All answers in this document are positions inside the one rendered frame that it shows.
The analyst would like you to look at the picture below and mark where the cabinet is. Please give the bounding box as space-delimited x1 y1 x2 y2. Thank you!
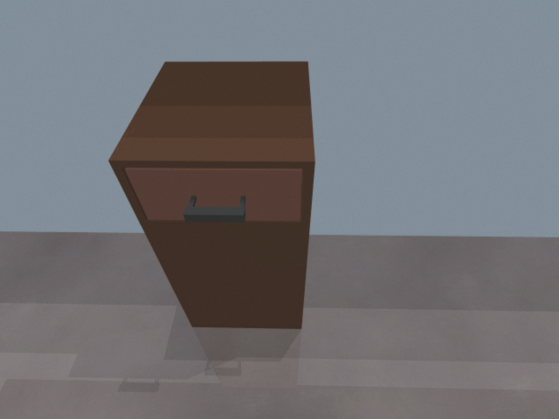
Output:
108 61 315 329

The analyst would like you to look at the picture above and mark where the drawer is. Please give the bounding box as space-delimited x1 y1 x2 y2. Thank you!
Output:
125 168 302 221

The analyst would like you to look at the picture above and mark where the handle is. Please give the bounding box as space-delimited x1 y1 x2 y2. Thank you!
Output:
183 196 245 223

